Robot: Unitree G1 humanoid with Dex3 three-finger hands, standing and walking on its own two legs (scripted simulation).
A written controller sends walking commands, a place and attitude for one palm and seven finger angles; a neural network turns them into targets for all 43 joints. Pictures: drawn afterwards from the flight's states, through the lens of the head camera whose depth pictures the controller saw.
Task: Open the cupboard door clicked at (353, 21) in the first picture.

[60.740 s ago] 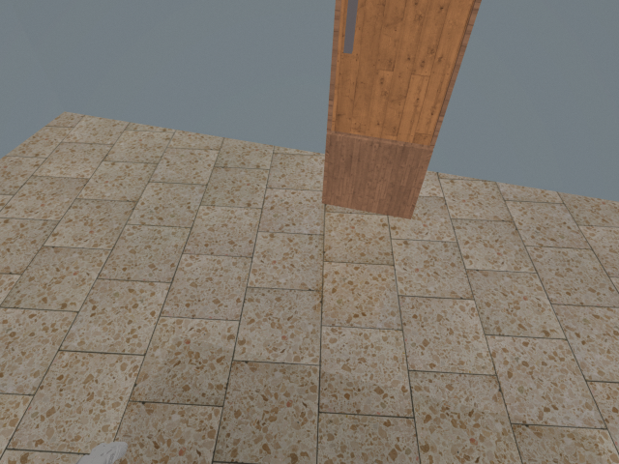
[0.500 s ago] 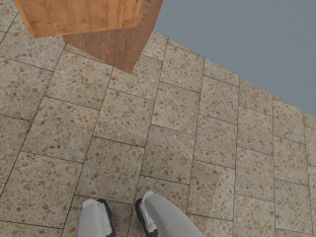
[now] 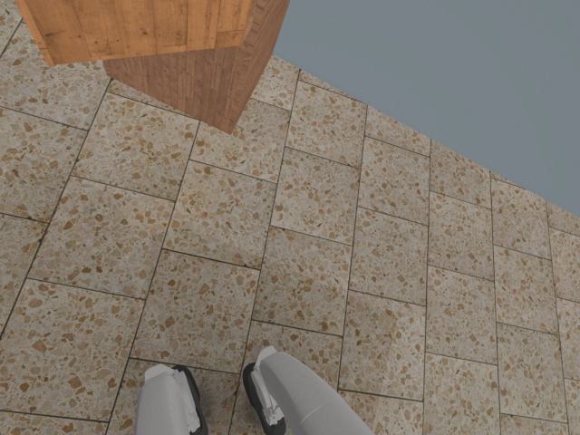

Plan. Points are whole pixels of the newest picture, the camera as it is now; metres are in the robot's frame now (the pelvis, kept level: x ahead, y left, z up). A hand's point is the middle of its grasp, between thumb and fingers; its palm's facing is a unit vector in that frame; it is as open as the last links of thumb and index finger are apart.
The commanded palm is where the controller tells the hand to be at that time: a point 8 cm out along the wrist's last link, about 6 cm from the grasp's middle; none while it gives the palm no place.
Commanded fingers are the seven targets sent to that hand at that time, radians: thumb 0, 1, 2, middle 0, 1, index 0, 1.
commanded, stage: slide the fingers in behind the handle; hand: left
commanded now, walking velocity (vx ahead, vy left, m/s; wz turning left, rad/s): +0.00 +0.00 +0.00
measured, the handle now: out of the picture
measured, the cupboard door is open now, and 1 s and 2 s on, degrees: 42 42 43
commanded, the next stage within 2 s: move the hooked fingers beside the handle in 1.30 s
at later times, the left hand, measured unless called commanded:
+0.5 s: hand out of the picture +0.70 +0.13 +0.15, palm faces +0.12 -0.99 +0.01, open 14.0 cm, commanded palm +0.72 +0.09 +0.15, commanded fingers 0.00 -0.50 0.30 -0.30 -1.20 -0.30 -1.20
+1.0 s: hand out of the picture +0.70 +0.12 +0.16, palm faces +0.15 -0.99 -0.01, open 14.3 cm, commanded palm +0.71 +0.07 +0.15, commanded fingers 0.00 -0.50 0.30 -0.30 -1.20 -0.30 -1.20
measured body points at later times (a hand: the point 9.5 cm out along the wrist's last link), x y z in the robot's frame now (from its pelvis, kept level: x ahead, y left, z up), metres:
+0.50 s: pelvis +0.01 +0.00 +0.00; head +0.25 +0.05 +0.38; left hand +0.69 +0.19 +0.16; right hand -0.16 -0.18 -0.02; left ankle +0.04 +0.07 -0.64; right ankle -0.02 -0.13 -0.64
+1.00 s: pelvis +0.02 -0.01 +0.00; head +0.25 +0.04 +0.38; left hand +0.69 +0.17 +0.16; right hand -0.15 -0.20 -0.02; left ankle +0.04 +0.07 -0.64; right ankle -0.02 -0.13 -0.64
